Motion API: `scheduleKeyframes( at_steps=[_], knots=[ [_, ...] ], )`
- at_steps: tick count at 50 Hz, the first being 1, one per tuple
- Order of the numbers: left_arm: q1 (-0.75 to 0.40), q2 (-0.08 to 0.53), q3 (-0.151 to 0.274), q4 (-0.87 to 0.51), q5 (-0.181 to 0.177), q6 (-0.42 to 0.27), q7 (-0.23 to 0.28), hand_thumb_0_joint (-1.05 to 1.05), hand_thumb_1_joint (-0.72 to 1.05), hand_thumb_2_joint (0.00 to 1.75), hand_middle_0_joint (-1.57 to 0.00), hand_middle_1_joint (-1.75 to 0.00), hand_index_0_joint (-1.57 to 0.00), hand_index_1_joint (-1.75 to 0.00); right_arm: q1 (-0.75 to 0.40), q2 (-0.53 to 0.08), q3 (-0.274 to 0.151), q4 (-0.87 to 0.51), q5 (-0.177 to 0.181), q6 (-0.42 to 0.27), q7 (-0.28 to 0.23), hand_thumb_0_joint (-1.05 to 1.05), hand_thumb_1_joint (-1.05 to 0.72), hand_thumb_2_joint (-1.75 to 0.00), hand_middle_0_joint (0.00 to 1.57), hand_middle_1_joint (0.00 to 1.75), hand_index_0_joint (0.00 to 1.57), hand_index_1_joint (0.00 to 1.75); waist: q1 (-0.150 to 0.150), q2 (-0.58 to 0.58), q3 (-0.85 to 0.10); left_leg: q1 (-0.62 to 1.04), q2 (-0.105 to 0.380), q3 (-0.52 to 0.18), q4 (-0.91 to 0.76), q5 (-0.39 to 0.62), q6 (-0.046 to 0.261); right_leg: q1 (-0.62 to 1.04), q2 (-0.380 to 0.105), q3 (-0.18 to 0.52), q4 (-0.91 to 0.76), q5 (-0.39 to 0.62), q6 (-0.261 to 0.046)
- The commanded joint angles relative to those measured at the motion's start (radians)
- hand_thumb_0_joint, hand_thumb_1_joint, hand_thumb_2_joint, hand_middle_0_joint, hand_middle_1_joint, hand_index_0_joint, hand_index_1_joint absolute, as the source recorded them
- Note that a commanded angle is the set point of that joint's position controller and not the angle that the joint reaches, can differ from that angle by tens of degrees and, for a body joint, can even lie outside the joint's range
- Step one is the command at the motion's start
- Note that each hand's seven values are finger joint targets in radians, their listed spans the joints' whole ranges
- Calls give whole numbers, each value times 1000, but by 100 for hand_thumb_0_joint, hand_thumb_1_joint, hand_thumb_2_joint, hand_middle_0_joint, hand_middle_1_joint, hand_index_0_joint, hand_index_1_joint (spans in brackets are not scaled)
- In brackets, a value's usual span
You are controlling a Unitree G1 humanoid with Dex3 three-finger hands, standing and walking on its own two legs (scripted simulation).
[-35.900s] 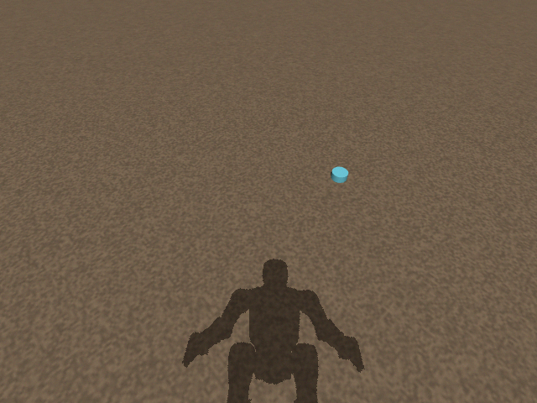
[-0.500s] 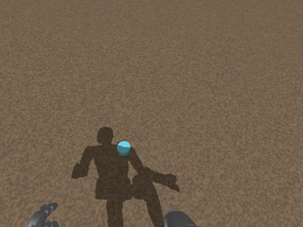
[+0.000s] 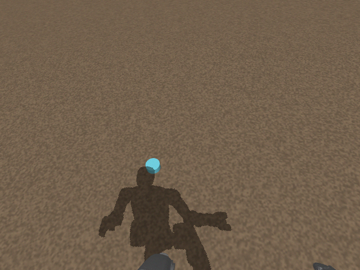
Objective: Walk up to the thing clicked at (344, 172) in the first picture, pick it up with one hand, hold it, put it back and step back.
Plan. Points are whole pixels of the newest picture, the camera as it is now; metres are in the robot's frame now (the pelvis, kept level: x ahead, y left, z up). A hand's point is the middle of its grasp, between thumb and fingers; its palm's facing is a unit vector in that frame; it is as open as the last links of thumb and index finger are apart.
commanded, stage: step back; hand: left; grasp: from above
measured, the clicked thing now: (153, 165) +0.80 +0.27 -0.74
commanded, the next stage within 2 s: stand in 1.70 s
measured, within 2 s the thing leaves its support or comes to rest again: neither
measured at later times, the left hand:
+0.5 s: hand out of the picture -0.11 +0.26 -0.16, palm faces +0.07 -0.93 -0.36, open 7.4 cm
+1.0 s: hand out of the picture -0.22 +0.25 -0.14, palm faces +0.09 -0.90 -0.42, open 7.4 cm
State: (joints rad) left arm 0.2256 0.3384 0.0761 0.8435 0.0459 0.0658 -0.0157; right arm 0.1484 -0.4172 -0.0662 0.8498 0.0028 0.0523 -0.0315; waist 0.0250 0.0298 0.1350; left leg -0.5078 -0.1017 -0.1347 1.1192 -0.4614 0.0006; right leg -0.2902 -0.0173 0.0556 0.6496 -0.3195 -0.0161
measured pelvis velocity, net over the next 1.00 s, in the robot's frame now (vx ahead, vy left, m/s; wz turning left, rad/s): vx -0.25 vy -0.04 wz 0.09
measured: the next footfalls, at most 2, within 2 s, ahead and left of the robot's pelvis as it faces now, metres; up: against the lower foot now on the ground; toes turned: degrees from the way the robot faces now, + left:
left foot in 0.22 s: -0.07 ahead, +0.11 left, +0.00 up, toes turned +4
right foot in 0.58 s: -0.22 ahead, -0.18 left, +0.00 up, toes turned +4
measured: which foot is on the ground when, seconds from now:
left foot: up 0.00-0.20, down 0.22-0.62, up 0.64-0.86, down 0.88-1.00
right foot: down 0.00-0.24, up 0.26-0.56, down 0.58-0.92, up 0.94-1.00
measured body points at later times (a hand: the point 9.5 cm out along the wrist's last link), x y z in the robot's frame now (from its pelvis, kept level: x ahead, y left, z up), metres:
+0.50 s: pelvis -0.18 -0.02 +0.00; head -0.13 +0.01 +0.44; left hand -0.11 +0.30 -0.13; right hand -0.04 -0.33 -0.10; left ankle -0.11 +0.11 -0.73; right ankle -0.23 -0.18 -0.67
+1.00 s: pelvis -0.25 -0.04 +0.00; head -0.24 -0.04 +0.45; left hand -0.22 +0.30 -0.11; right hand -0.18 -0.34 -0.13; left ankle -0.26 +0.09 -0.73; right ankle -0.26 -0.17 -0.70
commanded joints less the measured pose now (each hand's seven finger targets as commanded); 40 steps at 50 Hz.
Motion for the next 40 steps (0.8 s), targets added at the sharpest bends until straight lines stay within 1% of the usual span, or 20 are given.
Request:
scheduleKeyframes(
  at_steps=[1,6,10,11,12,13,14,17,19,22,25,28,29,30,31,32,33,35,36,40],
  knots=[
    [-97,257,79,-151,6,-47,39,0,90,90,-20,-30,-20,-30,49,-155,-29,-65,-7,-43,-16,0,-90,-90,20,30,20,30,-2,-205,-124,-23,-21,3,38,-17,-22,96,-165,147,-193,370,-166],
    [-25,252,77,-154,-1,-34,58,0,90,90,-20,-30,-20,-30,41,-132,-23,-81,-23,-55,-16,0,-90,-90,20,30,20,30,41,-251,-204,-4,62,65,-292,-97,-24,326,-253,181,-113,607,-213],
    [-119,271,61,-179,-22,-12,46,0,90,90,-20,-30,-20,-30,186,-140,-40,-15,-27,-53,-4,0,-90,-90,20,30,20,30,-34,-182,-239,287,68,157,-667,212,17,131,-204,110,-14,416,-134],
    [-123,245,50,-186,-24,-6,42,0,90,90,-20,-30,-20,-30,179,-163,-50,-14,-35,-51,-4,0,-90,-90,20,30,20,30,-37,-115,-213,328,113,65,-702,275,45,19,-163,103,14,263,-89],
    [-122,206,41,-200,-31,-6,38,0,90,90,-20,-30,-20,-30,163,-250,-66,-27,-49,-50,-5,0,-90,-90,20,30,20,30,-34,106,-199,360,327,-232,-746,386,131,-159,-35,20,185,7,-29],
    [-174,238,62,-202,-36,-7,48,0,90,90,-20,-30,-20,-30,86,-341,-74,-55,-45,-45,5,0,-90,-90,20,30,20,30,-56,203,-153,181,493,-400,-809,415,281,-166,80,5,397,-309,1],
    [-186,270,73,-188,-23,-5,55,0,90,90,-20,-30,-20,-30,14,-368,-81,-79,-50,-53,-2,0,-90,-90,20,30,20,30,-64,215,-97,10,570,-503,-858,357,354,-111,61,118,585,-347,5],
    [-75,241,73,-112,-40,5,40,0,90,90,-20,-30,-20,-30,-104,-220,-43,-96,-62,-57,-9,0,-90,-90,20,30,20,30,31,65,-77,86,358,-132,-767,450,228,-153,117,163,712,-180,-5],
    [-31,244,74,-94,-36,0,32,0,90,90,-20,-30,-20,-30,-65,-200,-39,-86,-50,-57,-5,0,-90,-90,20,30,20,30,23,64,-92,180,318,-92,-739,414,204,-196,130,122,679,-144,13],
    [-60,214,55,-98,-25,-29,33,0,90,90,-20,-30,-20,-30,17,-187,-44,-70,-42,-48,-2,0,-90,-90,20,30,20,30,-38,125,-156,414,320,-80,-670,452,229,-210,68,64,378,-200,50],
    [-37,214,39,-70,-27,-60,27,0,90,90,-20,-30,-20,-30,27,-209,-51,-61,-45,-39,8,0,-90,-90,20,30,20,30,-68,192,-234,480,311,-49,-660,263,223,-105,31,-16,43,-220,45],
    [97,218,47,40,-19,-77,27,0,90,90,-20,-30,-20,-30,-9,-248,-59,-56,-41,-10,22,0,-90,-90,20,30,20,30,-18,200,-233,300,280,-8,-631,90,177,128,63,-103,-267,-54,1],
    [122,247,59,73,-10,-83,29,0,90,90,-20,-30,-20,-30,-16,-208,-48,-59,-37,-5,23,0,-90,-90,20,30,20,30,-9,110,-211,177,242,17,-528,38,135,192,42,-16,-296,-57,-24],
    [135,312,79,70,6,-85,31,0,90,90,-20,-30,-20,-30,-31,-144,-29,-81,-29,-8,24,0,-90,-90,20,30,20,30,6,-106,-157,-47,147,79,-357,-58,64,205,-111,276,-328,-238,-77],
    [35,401,96,21,8,-83,33,0,90,90,-20,-30,-20,-30,-90,-126,-28,-106,-33,-12,16,0,-90,-90,20,30,20,30,32,-190,-80,-61,78,18,-266,-78,5,-58,-320,492,-426,-514,-173],
    [-60,450,97,-9,12,-80,36,0,90,90,-20,-30,-20,-30,-114,-195,-57,-83,-33,-15,11,0,-90,-90,20,30,20,30,38,-233,7,52,109,-44,-142,-68,-13,-290,-405,603,-479,-611,-251],
    [-137,407,87,-27,12,-88,38,0,90,90,-20,-30,-20,-30,-92,-222,-66,-62,-25,-17,19,0,-90,-90,20,30,20,30,-9,-196,57,105,131,-63,-75,-15,-8,-352,-380,510,-464,-565,-236],
    [-146,291,61,-13,0,-105,38,0,90,90,-20,-30,-20,-30,-12,-164,-42,-7,-14,-34,28,0,-90,-90,20,30,20,30,-50,-102,17,33,51,-26,-142,97,-6,-90,-178,191,-331,-122,-139],
    [-107,288,64,9,-4,-106,37,0,90,90,-20,-30,-20,-30,9,-136,-31,-4,-19,-39,26,0,-90,-90,20,30,20,30,-43,-148,-21,20,49,-15,-159,85,-9,-22,-162,158,-302,-25,-121],
    [-34,333,76,11,10,-110,26,0,90,90,-20,-30,-20,-30,-44,-156,-32,-12,-32,-61,44,0,-90,-90,20,30,20,30,28,-266,-10,49,104,79,-398,-10,-27,47,-202,206,-335,-279,-148]
  ],
)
